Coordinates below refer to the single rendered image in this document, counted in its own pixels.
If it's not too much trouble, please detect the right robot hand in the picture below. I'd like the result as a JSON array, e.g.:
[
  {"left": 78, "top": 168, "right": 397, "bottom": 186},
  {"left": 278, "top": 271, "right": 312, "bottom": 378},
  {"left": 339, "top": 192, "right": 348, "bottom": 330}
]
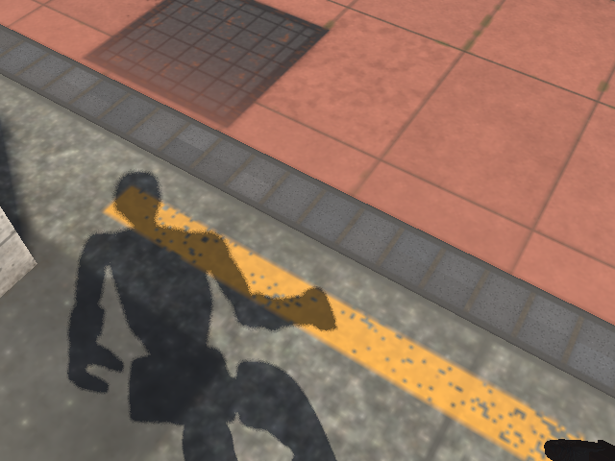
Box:
[{"left": 544, "top": 439, "right": 615, "bottom": 461}]

